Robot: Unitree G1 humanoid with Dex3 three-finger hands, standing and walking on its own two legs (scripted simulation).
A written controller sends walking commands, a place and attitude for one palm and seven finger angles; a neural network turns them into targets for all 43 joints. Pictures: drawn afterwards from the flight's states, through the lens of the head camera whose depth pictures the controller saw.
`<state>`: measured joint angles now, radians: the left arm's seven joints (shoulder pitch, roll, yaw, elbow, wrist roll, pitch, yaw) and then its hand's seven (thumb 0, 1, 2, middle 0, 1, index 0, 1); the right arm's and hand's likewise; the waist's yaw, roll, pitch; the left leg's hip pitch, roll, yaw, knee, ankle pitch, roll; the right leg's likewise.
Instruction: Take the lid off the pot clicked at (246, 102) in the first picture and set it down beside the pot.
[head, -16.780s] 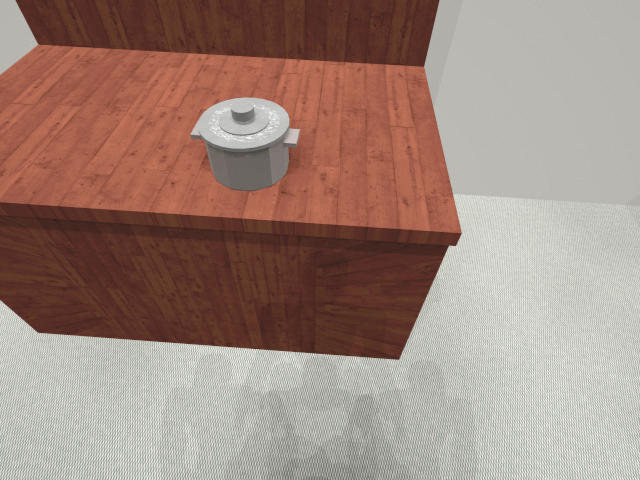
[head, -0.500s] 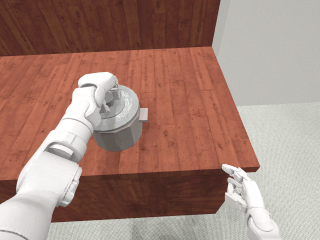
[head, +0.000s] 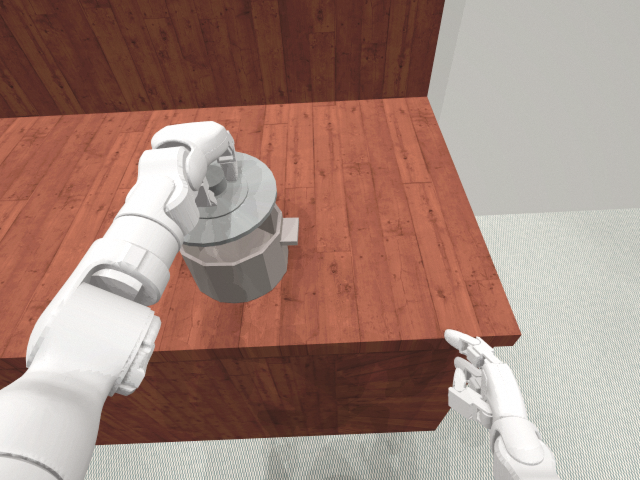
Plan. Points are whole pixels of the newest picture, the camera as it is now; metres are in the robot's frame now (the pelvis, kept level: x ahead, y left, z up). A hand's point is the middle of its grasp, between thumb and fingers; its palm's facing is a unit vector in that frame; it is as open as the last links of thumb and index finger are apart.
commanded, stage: lift the lid straight up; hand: left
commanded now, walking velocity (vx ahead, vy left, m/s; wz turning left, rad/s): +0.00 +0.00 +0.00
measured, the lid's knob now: (209, 181) +0.49 +0.15 +0.12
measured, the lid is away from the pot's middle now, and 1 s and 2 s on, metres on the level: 0.01 0.01 0.11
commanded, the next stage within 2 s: move the lid sideways beside the pot in 1.04 s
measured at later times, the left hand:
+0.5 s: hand (194, 156) +0.47 +0.15 +0.17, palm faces -0.27 -0.06 -0.96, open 7.4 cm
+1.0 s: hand (189, 135) +0.47 +0.15 +0.21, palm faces -0.27 -0.07 -0.96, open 7.4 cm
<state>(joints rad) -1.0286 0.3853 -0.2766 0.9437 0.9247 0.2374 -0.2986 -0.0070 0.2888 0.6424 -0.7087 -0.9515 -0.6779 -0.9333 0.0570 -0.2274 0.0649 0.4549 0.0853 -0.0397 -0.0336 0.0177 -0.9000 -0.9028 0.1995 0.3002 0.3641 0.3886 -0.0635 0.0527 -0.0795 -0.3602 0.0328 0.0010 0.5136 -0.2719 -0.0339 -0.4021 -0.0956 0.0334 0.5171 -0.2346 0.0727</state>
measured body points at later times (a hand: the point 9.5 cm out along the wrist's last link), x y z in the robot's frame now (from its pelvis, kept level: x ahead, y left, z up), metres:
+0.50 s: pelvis +0.01 +0.00 +0.00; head +0.03 -0.02 +0.45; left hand +0.48 +0.15 +0.23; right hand +0.23 -0.22 -0.05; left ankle -0.01 +0.14 -0.73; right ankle +0.01 -0.17 -0.73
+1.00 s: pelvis +0.00 +0.00 +0.00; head +0.02 -0.03 +0.45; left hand +0.48 +0.15 +0.26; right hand +0.23 -0.22 -0.05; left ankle -0.01 +0.14 -0.73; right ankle +0.01 -0.17 -0.73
